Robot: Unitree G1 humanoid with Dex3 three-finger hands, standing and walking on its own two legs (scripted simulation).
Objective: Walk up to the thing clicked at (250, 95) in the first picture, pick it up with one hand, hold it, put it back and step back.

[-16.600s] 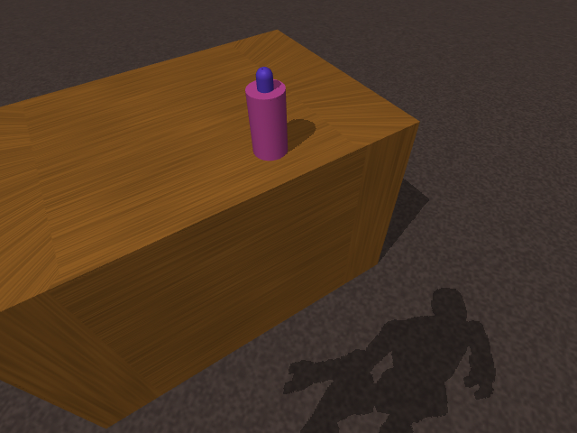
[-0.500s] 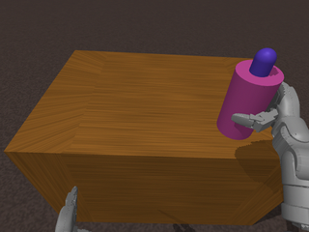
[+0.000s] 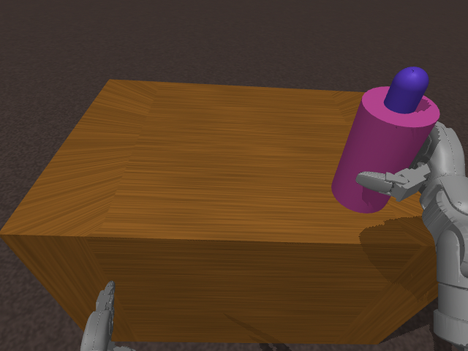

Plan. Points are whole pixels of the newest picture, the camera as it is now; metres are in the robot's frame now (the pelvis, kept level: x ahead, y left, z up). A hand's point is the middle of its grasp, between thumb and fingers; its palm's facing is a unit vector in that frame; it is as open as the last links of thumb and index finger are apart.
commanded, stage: hold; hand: right
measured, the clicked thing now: (382, 142) +0.33 -0.15 +0.25
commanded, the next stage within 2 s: none
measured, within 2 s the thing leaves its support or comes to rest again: neither
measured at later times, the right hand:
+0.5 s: hand (387, 156) +0.33 -0.17 +0.23, palm faces +0.10 +0.99 -0.06, open 11.9 cm
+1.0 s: hand (388, 163) +0.32 -0.17 +0.23, palm faces +0.09 +0.99 -0.07, open 11.9 cm
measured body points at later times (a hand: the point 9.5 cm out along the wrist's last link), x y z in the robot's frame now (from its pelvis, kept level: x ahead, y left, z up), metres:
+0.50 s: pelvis +0.01 +0.00 +0.00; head -0.03 +0.04 +0.45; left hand +0.18 +0.25 -0.07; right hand +0.32 -0.22 +0.24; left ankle +0.05 +0.13 -0.73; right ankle +0.00 -0.14 -0.73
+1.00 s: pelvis +0.00 +0.00 +0.00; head -0.04 +0.04 +0.45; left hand +0.18 +0.25 -0.07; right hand +0.31 -0.22 +0.24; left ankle +0.05 +0.13 -0.73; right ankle +0.00 -0.14 -0.73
